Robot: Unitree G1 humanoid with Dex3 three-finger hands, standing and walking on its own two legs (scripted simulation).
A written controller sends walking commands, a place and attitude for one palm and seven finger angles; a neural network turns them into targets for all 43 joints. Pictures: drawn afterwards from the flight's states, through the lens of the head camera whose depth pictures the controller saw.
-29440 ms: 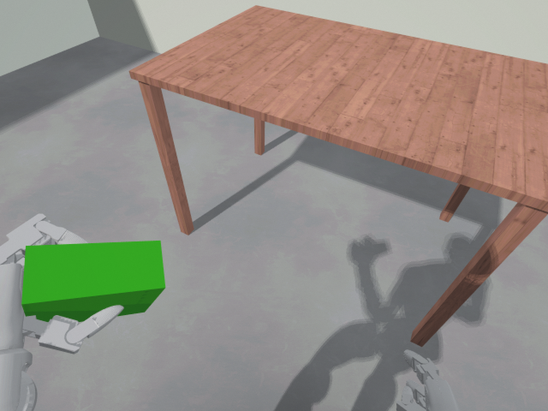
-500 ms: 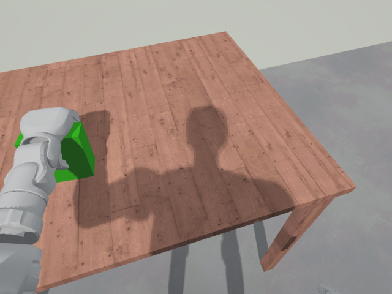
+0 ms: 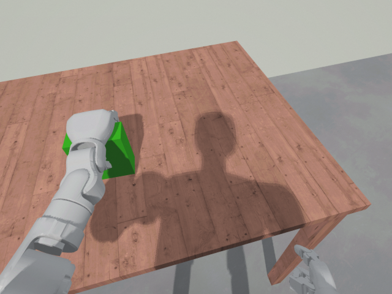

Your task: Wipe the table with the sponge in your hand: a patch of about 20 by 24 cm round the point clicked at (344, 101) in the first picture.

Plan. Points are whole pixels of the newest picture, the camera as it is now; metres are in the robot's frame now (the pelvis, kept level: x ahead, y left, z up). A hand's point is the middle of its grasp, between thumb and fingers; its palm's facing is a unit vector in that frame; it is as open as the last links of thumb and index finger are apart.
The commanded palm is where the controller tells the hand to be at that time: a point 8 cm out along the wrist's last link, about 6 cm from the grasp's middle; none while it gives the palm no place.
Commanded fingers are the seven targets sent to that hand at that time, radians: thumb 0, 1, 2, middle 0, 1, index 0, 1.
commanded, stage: wipe back along the middle lane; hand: left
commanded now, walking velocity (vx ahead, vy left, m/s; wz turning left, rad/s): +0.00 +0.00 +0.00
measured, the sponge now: (105, 158) +0.38 +0.26 +0.05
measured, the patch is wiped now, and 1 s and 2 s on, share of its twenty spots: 0.55 0.75 0.80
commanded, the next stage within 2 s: slide across to the third lane in 1.72 s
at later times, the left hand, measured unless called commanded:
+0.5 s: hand (111, 153) +0.36 +0.22 +0.10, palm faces +0.03 -0.02 -1.00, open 9.5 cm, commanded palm +0.32 +0.21 +0.13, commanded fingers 0.00 0.10 1.30 -1.20 -1.60 -1.20 -1.60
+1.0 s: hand (108, 171) +0.31 +0.21 +0.10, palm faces +0.08 -0.06 -1.00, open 9.5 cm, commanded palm +0.27 +0.20 +0.13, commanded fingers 0.00 0.10 1.30 -1.20 -1.60 -1.20 -1.60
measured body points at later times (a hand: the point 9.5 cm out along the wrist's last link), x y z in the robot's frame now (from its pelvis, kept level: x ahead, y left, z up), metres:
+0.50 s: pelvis +0.01 -0.02 +0.00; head +0.02 -0.06 +0.44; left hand +0.35 +0.22 +0.15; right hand +0.21 -0.24 -0.11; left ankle -0.02 +0.14 -0.74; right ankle -0.03 -0.15 -0.74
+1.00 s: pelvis +0.00 -0.01 -0.01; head -0.01 -0.06 +0.44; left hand +0.30 +0.21 +0.15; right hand +0.21 -0.24 -0.11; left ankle -0.02 +0.14 -0.74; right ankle -0.03 -0.15 -0.74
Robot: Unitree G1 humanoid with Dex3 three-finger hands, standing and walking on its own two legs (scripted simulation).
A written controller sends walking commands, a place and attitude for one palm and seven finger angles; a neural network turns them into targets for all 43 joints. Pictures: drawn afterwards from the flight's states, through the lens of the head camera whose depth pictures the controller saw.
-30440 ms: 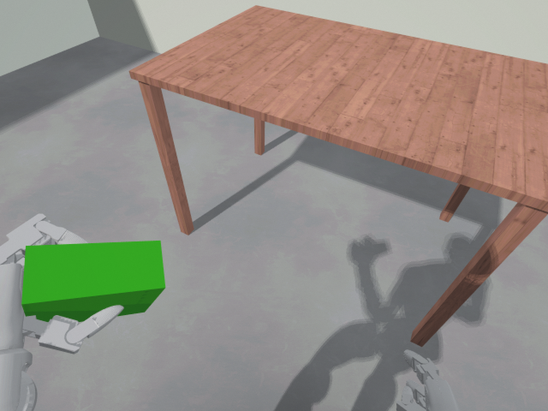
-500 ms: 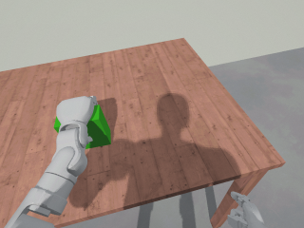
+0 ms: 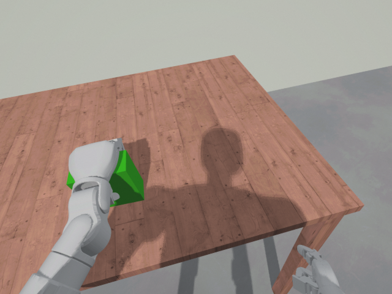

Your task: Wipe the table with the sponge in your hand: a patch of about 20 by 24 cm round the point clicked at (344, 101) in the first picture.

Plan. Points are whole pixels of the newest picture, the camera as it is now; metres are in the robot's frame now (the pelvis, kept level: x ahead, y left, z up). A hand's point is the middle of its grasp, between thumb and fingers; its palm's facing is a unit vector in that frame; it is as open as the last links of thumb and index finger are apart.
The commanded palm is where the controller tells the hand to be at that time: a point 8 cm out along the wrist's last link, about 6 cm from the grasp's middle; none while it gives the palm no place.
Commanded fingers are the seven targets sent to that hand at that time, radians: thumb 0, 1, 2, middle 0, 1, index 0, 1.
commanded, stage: wipe back along the middle lane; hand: left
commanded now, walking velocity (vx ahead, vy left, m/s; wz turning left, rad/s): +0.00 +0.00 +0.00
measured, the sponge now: (113, 187) +0.31 +0.23 +0.06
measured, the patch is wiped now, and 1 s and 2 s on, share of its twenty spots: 0.75 0.80 0.95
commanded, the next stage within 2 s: slide across to the third lane in 0.72 s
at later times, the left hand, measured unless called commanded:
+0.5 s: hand (109, 192) +0.27 +0.21 +0.10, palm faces +0.12 -0.09 -0.99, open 9.5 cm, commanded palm +0.22 +0.19 +0.13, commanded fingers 0.00 0.10 1.30 -1.20 -1.60 -1.20 -1.60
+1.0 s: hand (110, 211) +0.23 +0.19 +0.10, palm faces +0.14 -0.13 -0.98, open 9.5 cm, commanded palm +0.20 +0.16 +0.15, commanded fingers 0.00 0.10 1.30 -1.20 -1.60 -1.20 -1.60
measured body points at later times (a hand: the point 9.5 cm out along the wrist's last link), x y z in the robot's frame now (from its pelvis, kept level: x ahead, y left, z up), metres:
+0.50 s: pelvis +0.00 -0.01 +0.00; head -0.02 -0.05 +0.44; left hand +0.26 +0.21 +0.16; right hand +0.21 -0.22 -0.10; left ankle -0.02 +0.15 -0.73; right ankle -0.03 -0.14 -0.73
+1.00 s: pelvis -0.01 -0.01 +0.00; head -0.03 -0.07 +0.44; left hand +0.22 +0.19 +0.16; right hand +0.21 -0.22 -0.11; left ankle -0.02 +0.15 -0.73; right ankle -0.03 -0.14 -0.73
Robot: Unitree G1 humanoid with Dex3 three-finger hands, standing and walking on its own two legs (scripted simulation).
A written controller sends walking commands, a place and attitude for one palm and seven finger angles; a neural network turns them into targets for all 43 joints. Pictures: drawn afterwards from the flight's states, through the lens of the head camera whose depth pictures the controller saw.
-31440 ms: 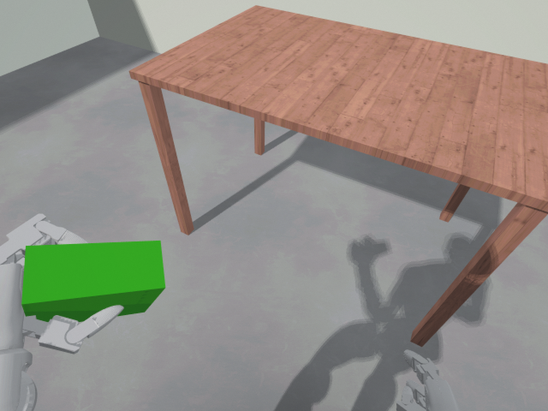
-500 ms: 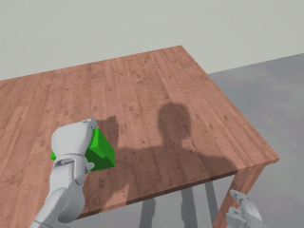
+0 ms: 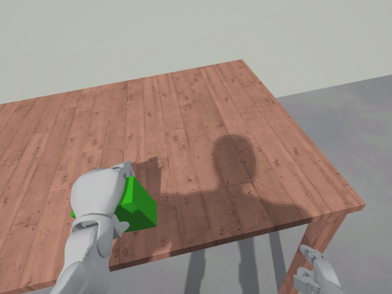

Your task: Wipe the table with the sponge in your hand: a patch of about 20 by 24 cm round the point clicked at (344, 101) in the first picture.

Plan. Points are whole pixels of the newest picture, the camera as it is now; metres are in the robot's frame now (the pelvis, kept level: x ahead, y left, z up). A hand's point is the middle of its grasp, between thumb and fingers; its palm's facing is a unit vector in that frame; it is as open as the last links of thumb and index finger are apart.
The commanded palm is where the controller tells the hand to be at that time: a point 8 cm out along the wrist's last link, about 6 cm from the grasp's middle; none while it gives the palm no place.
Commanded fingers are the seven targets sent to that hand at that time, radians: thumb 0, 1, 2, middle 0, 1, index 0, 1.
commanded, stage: slide across to the third lane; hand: left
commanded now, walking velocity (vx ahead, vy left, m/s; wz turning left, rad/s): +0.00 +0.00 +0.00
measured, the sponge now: (123, 212) +0.25 +0.20 +0.06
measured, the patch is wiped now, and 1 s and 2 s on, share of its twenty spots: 0.80 0.95 1.00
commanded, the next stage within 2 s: wipe forward along the third lane in 0.50 s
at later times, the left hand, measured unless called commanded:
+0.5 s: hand (150, 196) +0.26 +0.13 +0.11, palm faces +0.13 -0.20 -0.97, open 9.5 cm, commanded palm +0.23 +0.12 +0.16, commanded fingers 0.00 0.10 1.30 -1.20 -1.60 -1.20 -1.60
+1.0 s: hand (161, 181) +0.30 +0.13 +0.11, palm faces +0.09 -0.16 -0.98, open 9.6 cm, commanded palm +0.27 +0.13 +0.14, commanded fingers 0.00 0.10 1.30 -1.20 -1.60 -1.20 -1.60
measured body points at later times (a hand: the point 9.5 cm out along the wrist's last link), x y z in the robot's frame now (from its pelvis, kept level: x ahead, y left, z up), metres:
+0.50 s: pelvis -0.01 -0.01 +0.00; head -0.04 -0.07 +0.45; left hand +0.25 +0.14 +0.17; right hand +0.21 -0.21 -0.10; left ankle -0.01 +0.16 -0.73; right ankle -0.01 -0.13 -0.73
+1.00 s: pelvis -0.02 -0.01 +0.01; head -0.06 -0.06 +0.45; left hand +0.29 +0.13 +0.16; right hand +0.21 -0.21 -0.09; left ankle -0.01 +0.16 -0.73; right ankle -0.01 -0.13 -0.73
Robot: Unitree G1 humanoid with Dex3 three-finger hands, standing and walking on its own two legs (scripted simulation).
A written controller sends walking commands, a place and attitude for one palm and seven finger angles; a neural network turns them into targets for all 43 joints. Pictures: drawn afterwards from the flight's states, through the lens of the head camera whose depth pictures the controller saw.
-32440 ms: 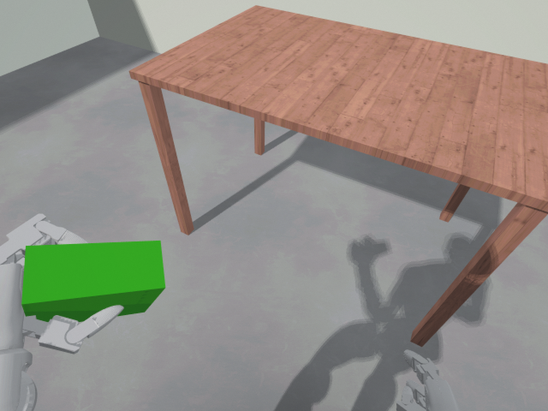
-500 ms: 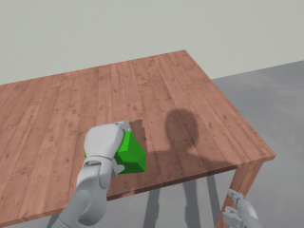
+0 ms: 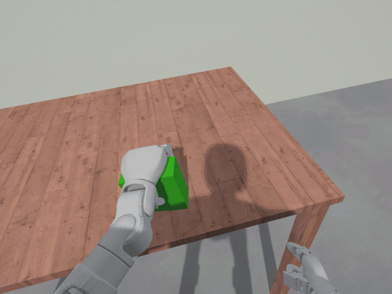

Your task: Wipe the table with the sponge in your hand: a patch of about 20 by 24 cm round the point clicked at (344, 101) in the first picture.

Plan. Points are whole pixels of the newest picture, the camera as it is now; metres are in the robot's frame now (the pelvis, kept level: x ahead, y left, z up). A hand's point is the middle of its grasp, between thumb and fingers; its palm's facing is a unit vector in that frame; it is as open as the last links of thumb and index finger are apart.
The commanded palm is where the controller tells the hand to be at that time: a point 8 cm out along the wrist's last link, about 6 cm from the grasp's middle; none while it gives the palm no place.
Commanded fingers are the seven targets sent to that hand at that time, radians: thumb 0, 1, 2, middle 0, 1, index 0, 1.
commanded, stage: wipe forward along the third lane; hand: left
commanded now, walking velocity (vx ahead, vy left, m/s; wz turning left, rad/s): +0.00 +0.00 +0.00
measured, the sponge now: (159, 192) +0.32 +0.14 +0.06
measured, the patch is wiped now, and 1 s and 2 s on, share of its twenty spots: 0.95 1.00 1.00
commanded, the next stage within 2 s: wipe back along the third lane in 1.22 s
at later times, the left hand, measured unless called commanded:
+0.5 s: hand (155, 163) +0.36 +0.15 +0.10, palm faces +0.03 -0.07 -1.00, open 9.6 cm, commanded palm +0.34 +0.17 +0.13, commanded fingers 0.00 0.10 1.30 -1.20 -1.60 -1.20 -1.60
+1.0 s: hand (149, 147) +0.42 +0.18 +0.10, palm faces -0.03 -0.04 -1.00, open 9.6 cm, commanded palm +0.40 +0.19 +0.13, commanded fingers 0.00 0.10 1.30 -1.20 -1.60 -1.20 -1.60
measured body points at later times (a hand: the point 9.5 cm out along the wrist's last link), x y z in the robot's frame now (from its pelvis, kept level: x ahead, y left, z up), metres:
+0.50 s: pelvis -0.01 +0.00 +0.00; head -0.04 -0.05 +0.44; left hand +0.36 +0.15 +0.15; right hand +0.20 -0.23 -0.10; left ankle +0.01 +0.17 -0.74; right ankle +0.01 -0.12 -0.74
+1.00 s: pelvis +0.00 -0.01 +0.00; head +0.00 -0.04 +0.45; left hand +0.41 +0.18 +0.16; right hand +0.15 -0.25 -0.13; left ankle +0.01 +0.17 -0.73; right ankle +0.01 -0.12 -0.74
